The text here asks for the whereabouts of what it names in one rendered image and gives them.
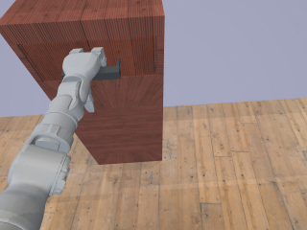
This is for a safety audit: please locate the cabinet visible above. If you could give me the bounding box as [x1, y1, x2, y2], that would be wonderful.
[0, 0, 165, 165]

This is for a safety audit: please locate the robot left hand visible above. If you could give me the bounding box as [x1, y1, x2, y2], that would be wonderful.
[62, 47, 106, 113]

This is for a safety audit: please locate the drawer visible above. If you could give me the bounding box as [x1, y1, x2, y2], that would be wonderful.
[19, 36, 156, 81]

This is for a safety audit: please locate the left robot forearm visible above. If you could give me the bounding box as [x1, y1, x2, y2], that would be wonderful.
[8, 73, 91, 186]

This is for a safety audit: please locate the handle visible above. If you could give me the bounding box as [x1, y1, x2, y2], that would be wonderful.
[60, 58, 121, 81]

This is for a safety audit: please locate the left robot upper arm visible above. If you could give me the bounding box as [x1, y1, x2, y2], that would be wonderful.
[0, 144, 71, 230]

